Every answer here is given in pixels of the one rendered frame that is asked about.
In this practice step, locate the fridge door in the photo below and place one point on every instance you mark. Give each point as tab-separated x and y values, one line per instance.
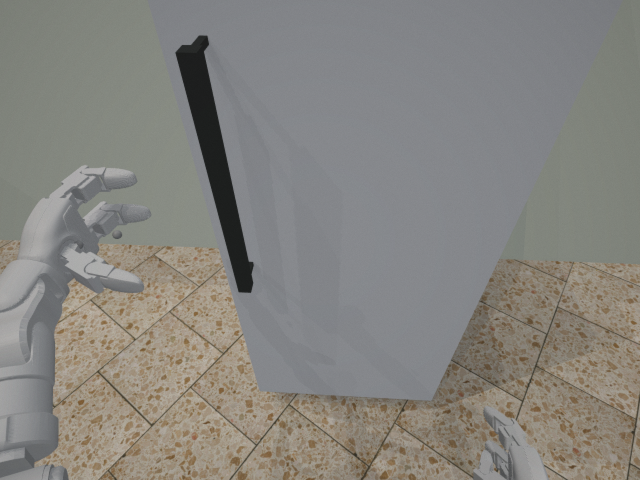
381	153

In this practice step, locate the right robot hand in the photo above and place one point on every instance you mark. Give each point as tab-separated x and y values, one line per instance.
522	462

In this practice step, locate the left robot forearm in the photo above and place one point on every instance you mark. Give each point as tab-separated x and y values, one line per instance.
31	297

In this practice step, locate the left robot hand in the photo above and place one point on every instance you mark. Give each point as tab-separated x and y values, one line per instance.
55	224

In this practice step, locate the handle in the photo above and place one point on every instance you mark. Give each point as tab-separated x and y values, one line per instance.
195	76

